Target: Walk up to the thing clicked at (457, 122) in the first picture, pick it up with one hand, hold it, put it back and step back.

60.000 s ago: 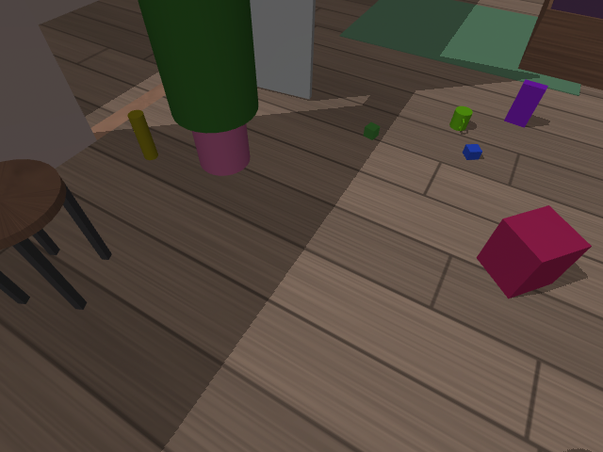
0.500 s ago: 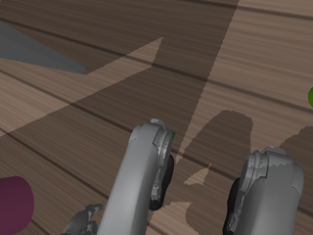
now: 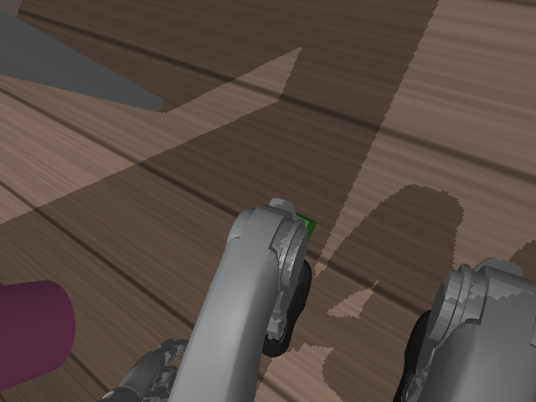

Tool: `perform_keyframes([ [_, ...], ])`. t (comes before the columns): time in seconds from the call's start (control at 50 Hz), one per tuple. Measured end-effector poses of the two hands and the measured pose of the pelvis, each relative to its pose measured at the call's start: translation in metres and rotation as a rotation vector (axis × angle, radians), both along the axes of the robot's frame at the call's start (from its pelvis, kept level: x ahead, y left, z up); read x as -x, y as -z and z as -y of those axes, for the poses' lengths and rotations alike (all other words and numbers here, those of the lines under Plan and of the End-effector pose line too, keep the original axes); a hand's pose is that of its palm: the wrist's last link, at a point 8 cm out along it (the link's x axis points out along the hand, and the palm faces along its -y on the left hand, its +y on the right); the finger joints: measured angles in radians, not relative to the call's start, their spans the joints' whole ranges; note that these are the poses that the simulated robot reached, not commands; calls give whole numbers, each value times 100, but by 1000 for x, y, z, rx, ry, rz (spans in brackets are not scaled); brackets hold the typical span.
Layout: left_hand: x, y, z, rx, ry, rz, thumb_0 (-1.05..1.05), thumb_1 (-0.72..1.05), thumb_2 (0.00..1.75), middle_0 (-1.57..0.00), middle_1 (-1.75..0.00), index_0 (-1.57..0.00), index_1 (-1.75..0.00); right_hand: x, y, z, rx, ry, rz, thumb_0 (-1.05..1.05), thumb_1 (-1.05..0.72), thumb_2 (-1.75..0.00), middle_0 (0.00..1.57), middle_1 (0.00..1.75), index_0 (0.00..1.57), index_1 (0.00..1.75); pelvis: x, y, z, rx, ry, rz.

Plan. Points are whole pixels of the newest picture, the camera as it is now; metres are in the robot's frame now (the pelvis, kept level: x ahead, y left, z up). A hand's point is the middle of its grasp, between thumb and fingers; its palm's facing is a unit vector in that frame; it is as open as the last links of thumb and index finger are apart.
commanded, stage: rest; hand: right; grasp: from above
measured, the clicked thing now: out of the picture +0.45 -0.34 -0.25
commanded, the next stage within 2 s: open in 0.42 s
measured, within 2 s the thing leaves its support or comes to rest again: rests again in 0.62 s
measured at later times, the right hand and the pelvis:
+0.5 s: hand out of the picture +0.46 -0.34 -0.22, palm faces -0.45 +0.12 -0.89, open 11.3 cm; pelvis -0.01 -0.01 -0.01, yaw +2 degrees
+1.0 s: hand out of the picture +0.47 -0.34 -0.23, palm faces -0.44 +0.12 -0.89, open 12.9 cm; pelvis -0.01 +0.00 -0.01, yaw +3 degrees
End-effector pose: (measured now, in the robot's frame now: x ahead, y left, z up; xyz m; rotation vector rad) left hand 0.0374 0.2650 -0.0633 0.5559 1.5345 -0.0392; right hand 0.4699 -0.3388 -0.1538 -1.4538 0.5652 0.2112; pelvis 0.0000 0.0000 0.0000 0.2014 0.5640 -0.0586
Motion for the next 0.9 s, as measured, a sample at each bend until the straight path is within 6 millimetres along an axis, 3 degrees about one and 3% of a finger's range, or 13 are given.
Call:
perform_keyframes([
  [0.26,6,-9,-2,-37,38,4,0,91,90,-21,-30,-20,-30,0,5,5,-7,-6,23,0,24,-75,51,83,55,80,4,5,3,-22,-9,32],
  [0.58,5,-10,11,-14,78,46,0,90,90,-21,-30,-20,-30,0,5,5,2,-8,24,0,23,-75,49,84,54,81,8,7,6,-33,-16,57],
  [0.9,11,-14,12,-12,95,24,0,90,90,-21,-30,-20,-30,-2,13,7,7,5,22,0,34,-97,27,101,29,100,8,7,5,-40,-22,58],
])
